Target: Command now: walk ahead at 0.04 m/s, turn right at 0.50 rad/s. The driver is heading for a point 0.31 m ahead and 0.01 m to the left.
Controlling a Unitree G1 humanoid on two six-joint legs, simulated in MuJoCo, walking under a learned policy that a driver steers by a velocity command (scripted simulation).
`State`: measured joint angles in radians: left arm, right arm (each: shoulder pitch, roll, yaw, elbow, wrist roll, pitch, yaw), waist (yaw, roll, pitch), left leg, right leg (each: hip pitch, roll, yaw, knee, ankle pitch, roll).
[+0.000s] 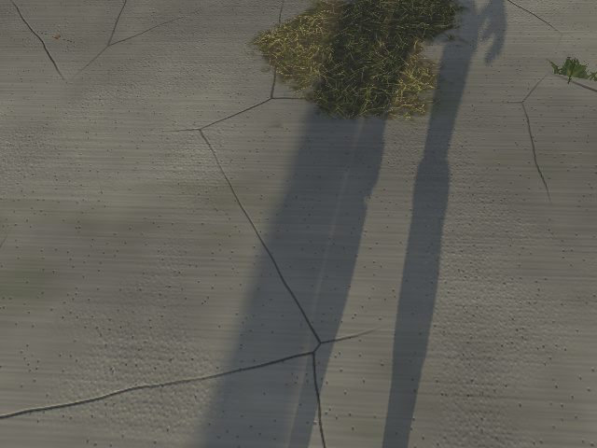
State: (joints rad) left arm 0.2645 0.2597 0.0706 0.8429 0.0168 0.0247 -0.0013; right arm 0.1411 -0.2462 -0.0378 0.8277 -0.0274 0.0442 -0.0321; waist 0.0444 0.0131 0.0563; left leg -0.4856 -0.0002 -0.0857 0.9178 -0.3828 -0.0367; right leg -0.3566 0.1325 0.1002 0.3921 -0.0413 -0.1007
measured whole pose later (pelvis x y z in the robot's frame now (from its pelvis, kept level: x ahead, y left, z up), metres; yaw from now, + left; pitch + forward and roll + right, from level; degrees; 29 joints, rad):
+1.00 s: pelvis -0.02 +0.02 +0.01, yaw -9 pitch -2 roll +0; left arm 0.24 0.21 -0.01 1.08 0.01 0.00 0.04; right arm 0.25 -0.22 -0.01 1.08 -0.01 0.01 -0.03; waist -0.01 0.01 0.04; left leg -0.15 -0.02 -0.03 0.36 -0.18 0.00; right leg -0.09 0.05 0.05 0.36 -0.23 -0.03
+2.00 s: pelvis -0.01 +0.02 +0.01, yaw -9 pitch -1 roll +0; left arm 0.32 0.14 -0.01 1.15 0.01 -0.01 0.05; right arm 0.29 -0.14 0.01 1.16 -0.01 0.00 -0.04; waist 0.00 0.00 0.03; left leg -0.17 -0.02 -0.03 0.41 -0.21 0.00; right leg -0.11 0.05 0.04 0.40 -0.26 -0.03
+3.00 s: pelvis +0.22 +0.02 +0.00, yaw -7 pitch -1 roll +0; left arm 0.24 0.14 0.00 1.07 0.02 -0.04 0.04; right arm 0.31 -0.12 0.00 1.10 -0.02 -0.01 -0.04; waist -0.01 0.02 0.07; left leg -0.27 0.00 -0.01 0.86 -0.51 0.02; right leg -0.28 0.07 -0.11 0.45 -0.15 -0.11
